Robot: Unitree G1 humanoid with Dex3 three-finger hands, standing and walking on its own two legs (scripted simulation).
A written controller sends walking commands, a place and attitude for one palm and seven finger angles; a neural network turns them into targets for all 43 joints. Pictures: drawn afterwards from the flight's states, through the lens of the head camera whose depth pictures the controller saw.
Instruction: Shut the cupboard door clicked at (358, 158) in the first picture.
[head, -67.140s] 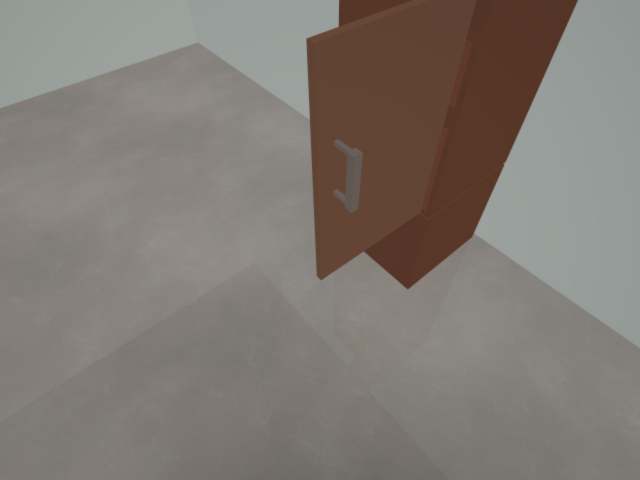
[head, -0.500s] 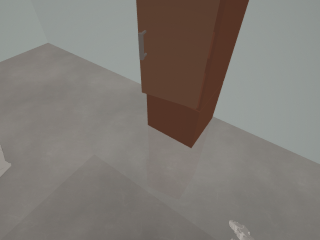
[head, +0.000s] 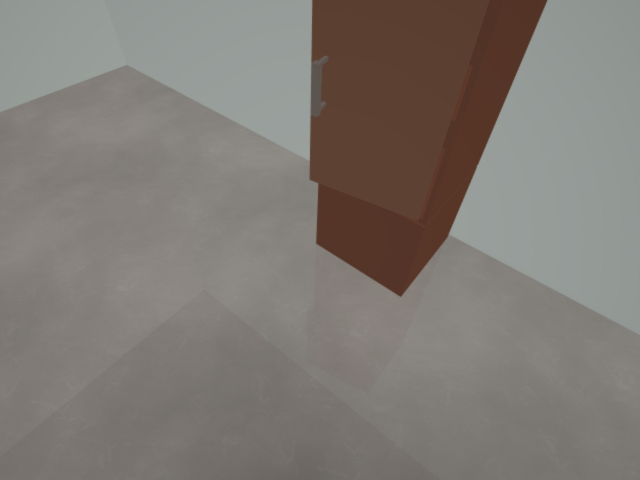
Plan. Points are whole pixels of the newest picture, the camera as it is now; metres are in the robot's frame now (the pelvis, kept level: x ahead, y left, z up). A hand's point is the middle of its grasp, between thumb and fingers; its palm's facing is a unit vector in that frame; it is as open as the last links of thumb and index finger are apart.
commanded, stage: let the arm hang, fingers relaxed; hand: left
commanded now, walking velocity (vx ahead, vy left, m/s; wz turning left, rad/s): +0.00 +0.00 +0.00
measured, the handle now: (319, 86) +1.00 +0.06 -0.01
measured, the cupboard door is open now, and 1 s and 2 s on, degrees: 10 10 10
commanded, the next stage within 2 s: look to check the result in 0.62 s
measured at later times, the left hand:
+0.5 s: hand out of the picture -0.01 +0.17 -0.18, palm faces +0.02 -0.99 -0.14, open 7.4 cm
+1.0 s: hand out of the picture -0.02 +0.20 -0.17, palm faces +0.01 -0.98 -0.20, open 7.4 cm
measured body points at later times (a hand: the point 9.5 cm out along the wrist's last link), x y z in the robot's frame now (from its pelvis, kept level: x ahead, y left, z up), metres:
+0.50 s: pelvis +0.01 +0.02 +0.00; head +0.00 +0.02 +0.45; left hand -0.01 +0.22 -0.16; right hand -0.03 -0.17 -0.17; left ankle +0.04 +0.12 -0.74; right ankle -0.01 -0.09 -0.74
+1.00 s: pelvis +0.01 +0.03 +0.00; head +0.01 +0.02 +0.45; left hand -0.01 +0.25 -0.16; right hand -0.02 -0.19 -0.16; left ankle +0.04 +0.12 -0.74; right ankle -0.01 -0.09 -0.74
